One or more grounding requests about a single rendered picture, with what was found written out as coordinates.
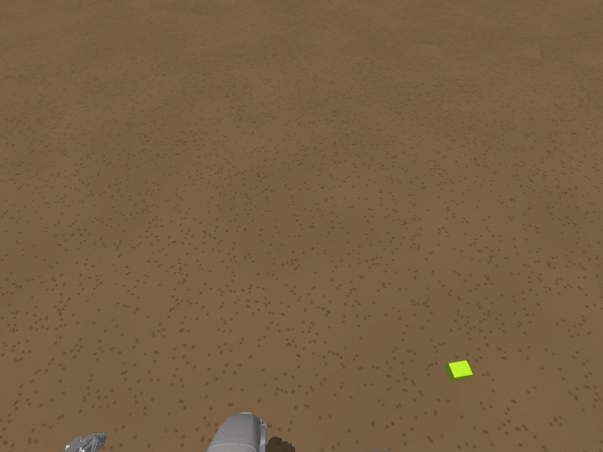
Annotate left robot hand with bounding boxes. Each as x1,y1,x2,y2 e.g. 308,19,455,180
63,433,106,452

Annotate small box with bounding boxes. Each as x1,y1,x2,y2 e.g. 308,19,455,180
446,361,473,381

